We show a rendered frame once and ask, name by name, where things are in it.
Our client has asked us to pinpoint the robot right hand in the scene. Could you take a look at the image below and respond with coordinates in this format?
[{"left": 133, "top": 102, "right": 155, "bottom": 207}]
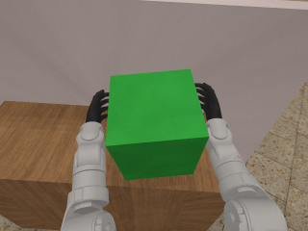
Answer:
[{"left": 194, "top": 83, "right": 222, "bottom": 121}]

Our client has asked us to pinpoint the robot right forearm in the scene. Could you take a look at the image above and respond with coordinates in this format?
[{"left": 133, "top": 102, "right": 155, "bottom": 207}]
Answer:
[{"left": 205, "top": 118, "right": 288, "bottom": 231}]

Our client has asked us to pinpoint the robot left forearm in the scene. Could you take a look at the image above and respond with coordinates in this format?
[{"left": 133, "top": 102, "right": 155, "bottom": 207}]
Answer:
[{"left": 60, "top": 121, "right": 109, "bottom": 231}]

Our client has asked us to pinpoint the left robot upper arm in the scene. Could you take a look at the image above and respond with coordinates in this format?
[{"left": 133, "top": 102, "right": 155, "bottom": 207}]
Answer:
[{"left": 61, "top": 210, "right": 116, "bottom": 231}]

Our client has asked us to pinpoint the carton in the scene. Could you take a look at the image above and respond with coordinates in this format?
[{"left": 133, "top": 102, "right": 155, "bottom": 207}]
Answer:
[{"left": 105, "top": 69, "right": 210, "bottom": 181}]

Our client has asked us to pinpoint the pedestal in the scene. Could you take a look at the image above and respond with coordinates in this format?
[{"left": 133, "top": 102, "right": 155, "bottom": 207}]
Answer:
[{"left": 0, "top": 101, "right": 226, "bottom": 231}]

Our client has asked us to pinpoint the robot left hand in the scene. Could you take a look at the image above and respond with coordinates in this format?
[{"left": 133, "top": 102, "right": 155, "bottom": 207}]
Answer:
[{"left": 85, "top": 90, "right": 110, "bottom": 123}]

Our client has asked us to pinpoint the right robot upper arm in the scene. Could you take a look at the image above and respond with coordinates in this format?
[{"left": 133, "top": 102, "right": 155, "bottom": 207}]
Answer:
[{"left": 223, "top": 196, "right": 287, "bottom": 231}]

